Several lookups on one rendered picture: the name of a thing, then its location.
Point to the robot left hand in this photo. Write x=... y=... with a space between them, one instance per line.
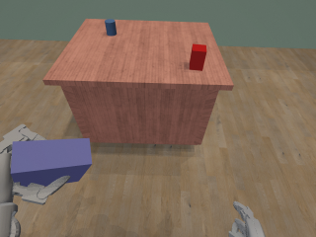
x=34 y=193

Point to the table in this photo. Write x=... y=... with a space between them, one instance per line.
x=137 y=86

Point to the sponge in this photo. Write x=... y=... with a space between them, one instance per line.
x=44 y=161

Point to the robot right hand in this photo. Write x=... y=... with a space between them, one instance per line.
x=252 y=226

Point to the left robot forearm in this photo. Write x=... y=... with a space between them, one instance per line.
x=9 y=225

